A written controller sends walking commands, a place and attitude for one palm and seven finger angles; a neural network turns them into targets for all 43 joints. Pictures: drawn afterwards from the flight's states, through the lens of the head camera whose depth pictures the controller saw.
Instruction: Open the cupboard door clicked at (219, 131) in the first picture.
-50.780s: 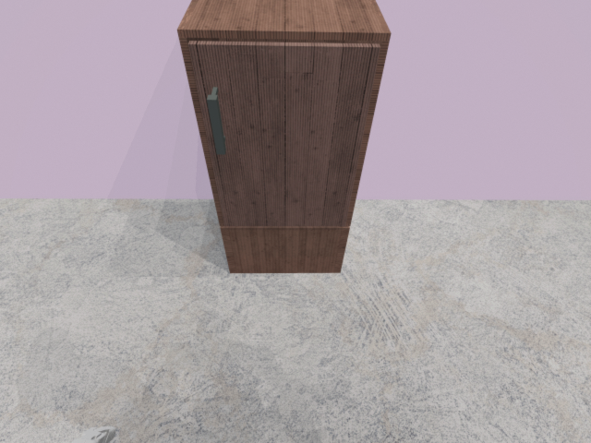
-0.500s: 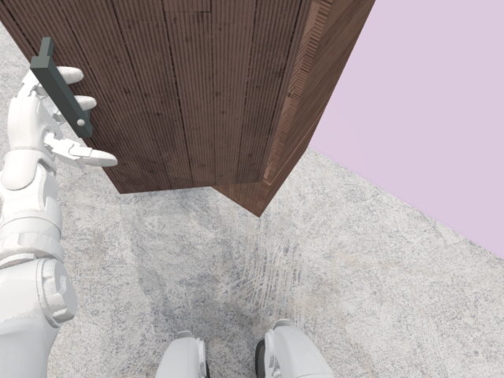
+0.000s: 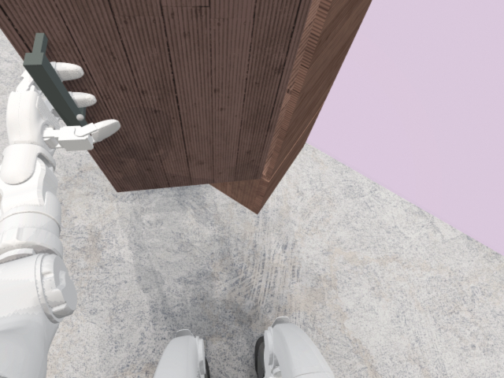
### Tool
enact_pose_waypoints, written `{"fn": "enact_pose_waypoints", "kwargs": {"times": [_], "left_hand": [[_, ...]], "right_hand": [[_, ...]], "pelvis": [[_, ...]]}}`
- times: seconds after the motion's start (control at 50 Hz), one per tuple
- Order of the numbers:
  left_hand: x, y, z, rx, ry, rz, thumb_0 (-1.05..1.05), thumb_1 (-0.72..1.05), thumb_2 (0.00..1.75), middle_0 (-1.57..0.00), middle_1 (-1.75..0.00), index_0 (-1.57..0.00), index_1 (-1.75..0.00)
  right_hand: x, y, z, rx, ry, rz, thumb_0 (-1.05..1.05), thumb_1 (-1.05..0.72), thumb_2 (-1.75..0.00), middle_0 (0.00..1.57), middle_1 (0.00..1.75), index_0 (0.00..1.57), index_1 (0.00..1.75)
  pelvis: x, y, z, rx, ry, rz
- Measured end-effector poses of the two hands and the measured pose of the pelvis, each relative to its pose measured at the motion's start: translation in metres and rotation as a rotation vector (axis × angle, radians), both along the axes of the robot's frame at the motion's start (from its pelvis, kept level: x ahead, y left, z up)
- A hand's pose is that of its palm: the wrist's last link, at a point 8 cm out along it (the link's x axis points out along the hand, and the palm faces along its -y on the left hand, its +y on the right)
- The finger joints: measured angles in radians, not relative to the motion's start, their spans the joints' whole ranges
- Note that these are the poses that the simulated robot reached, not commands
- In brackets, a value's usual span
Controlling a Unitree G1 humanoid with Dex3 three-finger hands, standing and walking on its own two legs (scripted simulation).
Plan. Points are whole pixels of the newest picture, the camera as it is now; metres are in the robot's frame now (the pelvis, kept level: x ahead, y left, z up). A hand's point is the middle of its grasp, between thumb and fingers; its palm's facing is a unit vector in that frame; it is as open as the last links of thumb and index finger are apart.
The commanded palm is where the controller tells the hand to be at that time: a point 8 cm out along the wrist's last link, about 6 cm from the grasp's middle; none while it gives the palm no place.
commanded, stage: close the thumb around the handle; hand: left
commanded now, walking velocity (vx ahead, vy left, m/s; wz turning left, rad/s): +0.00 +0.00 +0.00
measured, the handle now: (62, 89) +0.55 +0.25 +0.06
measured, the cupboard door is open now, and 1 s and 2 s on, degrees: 41 61 84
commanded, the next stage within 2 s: pull the door open along its arc in 0.36 s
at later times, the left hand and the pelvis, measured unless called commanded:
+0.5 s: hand (77, 121) +0.49 +0.23 +0.06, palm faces +0.08 -1.00 -0.01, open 5.8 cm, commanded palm +0.46 +0.27 +0.06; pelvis +0.00 +0.00 +0.00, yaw +0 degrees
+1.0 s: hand (103, 192) +0.37 +0.18 +0.06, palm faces +0.23 -0.97 +0.05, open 6.1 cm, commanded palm +0.31 +0.24 +0.06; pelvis +0.02 +0.00 +0.02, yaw +0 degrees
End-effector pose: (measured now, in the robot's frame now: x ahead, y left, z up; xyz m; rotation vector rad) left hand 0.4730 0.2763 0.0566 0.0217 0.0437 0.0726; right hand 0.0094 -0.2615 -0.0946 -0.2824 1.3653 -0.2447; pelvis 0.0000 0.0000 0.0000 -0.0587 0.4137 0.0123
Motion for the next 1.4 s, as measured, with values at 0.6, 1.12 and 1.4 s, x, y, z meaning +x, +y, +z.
{"fn": "enact_pose_waypoints", "kwargs": {"times": [0.6, 1.12, 1.4], "left_hand": [[-0.012, 0.001, 0.002, -0.008, -0.016, 0.009, 0.01, 0.73, 0.81, -0.34, -1.35, -0.34, -1.35], [-0.159, -0.081, 0.001, -0.051, -0.069, 0.347, 0.0, 0.69, 0.79, -0.35, -1.3, -0.35, -1.28], [-0.206, -0.126, 0.005, -0.012, -0.028, 0.413, 0.01, 0.68, 0.77, -0.33, -1.31, -0.34, -1.32]], "right_hand": [[0.014, 0.0, 0.003, 0.005, -0.041, 0.0, 0.0, -0.9, -0.9, 0.2, 0.3, 0.2, 0.3], [0.154, 0.027, 0.018, 0.142, -0.427, 0.194, 0.0, -0.91, -0.9, 0.2, 0.3, 0.2, 0.29], [0.172, 0.02, 0.023, 0.171, -0.478, 0.25, 0.0, -0.9, -0.9, 0.2, 0.3, 0.2, 0.3]], "pelvis": [[0.003, 0.001, 0.004, 0.003, -0.019, -0.006], [0.012, -0.009, 0.017, 0.047, -0.122, -0.003], [0.014, -0.035, 0.021, 0.063, -0.169, 0.033]]}}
